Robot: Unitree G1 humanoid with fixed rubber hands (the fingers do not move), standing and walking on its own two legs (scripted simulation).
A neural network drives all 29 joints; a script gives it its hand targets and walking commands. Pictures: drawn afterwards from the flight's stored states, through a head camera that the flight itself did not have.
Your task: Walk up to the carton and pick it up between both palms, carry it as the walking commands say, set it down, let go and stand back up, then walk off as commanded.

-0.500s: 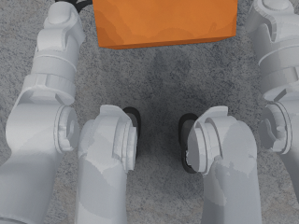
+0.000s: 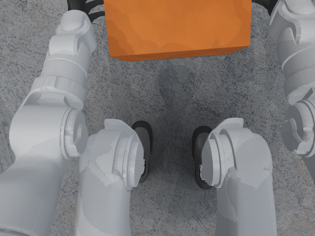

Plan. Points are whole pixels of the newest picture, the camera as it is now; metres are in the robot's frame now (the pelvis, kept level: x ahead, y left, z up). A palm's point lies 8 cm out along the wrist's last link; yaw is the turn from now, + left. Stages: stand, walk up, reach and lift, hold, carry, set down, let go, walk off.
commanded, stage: set down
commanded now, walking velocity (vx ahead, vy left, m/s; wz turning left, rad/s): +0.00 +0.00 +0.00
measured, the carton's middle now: (175, 14) +0.55 -0.01 -0.26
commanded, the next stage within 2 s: none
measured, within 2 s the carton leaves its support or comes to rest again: rests again in 0.28 s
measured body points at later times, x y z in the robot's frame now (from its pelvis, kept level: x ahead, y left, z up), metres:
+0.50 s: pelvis +0.00 -0.01 -0.01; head +0.36 -0.02 +0.25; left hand +0.54 +0.18 -0.19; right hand +0.55 -0.21 -0.19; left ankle +0.13 +0.10 -0.32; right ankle +0.11 -0.11 -0.32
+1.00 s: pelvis -0.01 +0.00 -0.01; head +0.36 -0.02 +0.24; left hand +0.54 +0.18 -0.19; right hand +0.55 -0.21 -0.19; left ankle +0.13 +0.10 -0.32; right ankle +0.11 -0.11 -0.32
